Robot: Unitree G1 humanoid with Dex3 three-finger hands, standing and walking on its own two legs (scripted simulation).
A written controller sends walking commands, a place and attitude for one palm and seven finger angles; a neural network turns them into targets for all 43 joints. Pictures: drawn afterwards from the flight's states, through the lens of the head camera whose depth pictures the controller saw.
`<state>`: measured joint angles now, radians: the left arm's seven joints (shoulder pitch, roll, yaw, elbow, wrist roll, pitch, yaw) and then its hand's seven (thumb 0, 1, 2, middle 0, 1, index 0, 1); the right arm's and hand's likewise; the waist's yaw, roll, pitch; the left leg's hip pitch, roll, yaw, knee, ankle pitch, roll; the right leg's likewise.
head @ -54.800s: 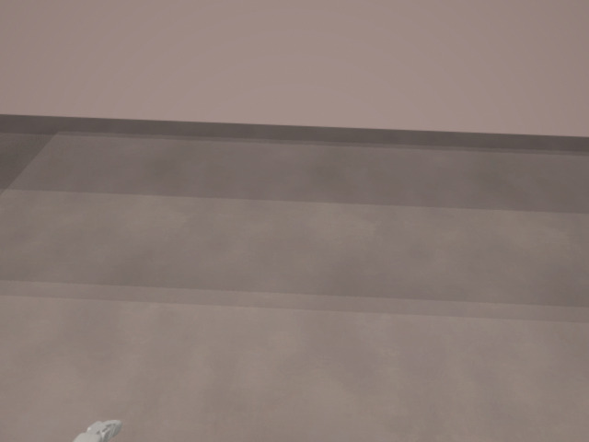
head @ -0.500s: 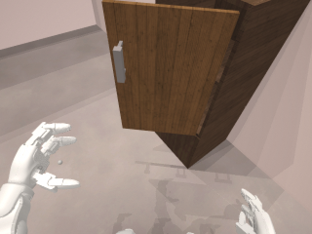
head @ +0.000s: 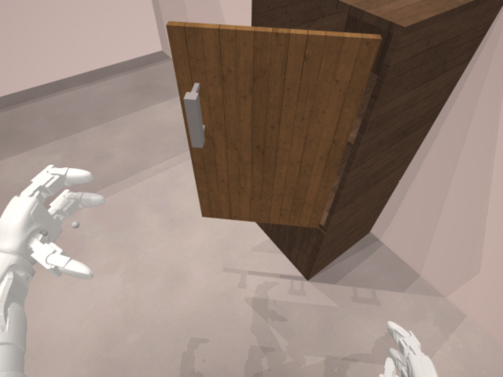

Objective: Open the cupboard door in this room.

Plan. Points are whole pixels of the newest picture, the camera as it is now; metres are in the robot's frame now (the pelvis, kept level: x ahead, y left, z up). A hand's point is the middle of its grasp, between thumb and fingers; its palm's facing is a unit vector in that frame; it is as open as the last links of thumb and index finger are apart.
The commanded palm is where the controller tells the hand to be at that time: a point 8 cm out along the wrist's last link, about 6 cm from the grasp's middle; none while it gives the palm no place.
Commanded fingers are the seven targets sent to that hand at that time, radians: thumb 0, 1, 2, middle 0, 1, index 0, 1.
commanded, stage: raise the hand with hooked fingers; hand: left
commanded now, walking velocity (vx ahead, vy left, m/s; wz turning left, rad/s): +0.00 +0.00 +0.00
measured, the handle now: (197, 115) +0.60 +0.16 +0.08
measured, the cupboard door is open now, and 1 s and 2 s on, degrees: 47 47 47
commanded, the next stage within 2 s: move the hooked fingers beside the handle in 0.44 s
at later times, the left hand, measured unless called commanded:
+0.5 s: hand (85, 229) +0.29 +0.26 +0.11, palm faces -0.01 -1.00 -0.04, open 14.0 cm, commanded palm +0.26 +0.31 +0.10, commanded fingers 0.00 -0.50 0.30 -0.30 -1.20 -0.30 -1.20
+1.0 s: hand (116, 185) +0.37 +0.25 +0.10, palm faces -0.04 -1.00 +0.00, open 14.0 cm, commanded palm +0.35 +0.30 +0.10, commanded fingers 0.00 -0.50 0.30 -0.30 -1.20 -0.30 -1.20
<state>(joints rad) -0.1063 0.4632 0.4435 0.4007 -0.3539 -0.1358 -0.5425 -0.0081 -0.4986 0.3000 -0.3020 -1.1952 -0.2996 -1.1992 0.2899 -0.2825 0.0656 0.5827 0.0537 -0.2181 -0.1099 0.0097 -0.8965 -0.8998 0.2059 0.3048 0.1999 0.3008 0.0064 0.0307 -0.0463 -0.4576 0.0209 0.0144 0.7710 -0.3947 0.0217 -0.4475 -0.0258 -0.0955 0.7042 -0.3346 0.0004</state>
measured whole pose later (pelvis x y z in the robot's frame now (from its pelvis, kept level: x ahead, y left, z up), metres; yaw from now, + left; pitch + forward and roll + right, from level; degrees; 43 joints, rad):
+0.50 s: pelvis +0.00 -0.01 +0.00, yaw +0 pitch +4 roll -1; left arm -0.10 0.44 0.44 0.43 -0.35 -0.17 -0.54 -0.01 -0.50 0.30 -0.30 -1.20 -0.30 -1.20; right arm 0.28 -0.28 0.06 0.57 0.05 -0.21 -0.11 0.01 -0.90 -0.90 0.20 0.30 0.20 0.30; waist 0.01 0.04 -0.04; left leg -0.43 0.02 0.02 0.73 -0.37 0.01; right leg -0.44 -0.02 -0.09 0.69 -0.32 -0.01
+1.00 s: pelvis -0.01 -0.01 +0.00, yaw -1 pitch +8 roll -1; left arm -0.46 0.52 0.45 0.82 -0.28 -0.22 -0.53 -0.01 -0.50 0.30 -0.30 -1.20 -0.30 -1.20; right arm 0.33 -0.30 0.06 0.60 0.05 -0.16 -0.10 0.01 -0.90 -0.90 0.20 0.30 0.20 0.30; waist -0.05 0.01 -0.04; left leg -0.54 0.03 0.03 0.78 -0.38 0.01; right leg -0.55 -0.01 -0.08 0.74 -0.33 -0.02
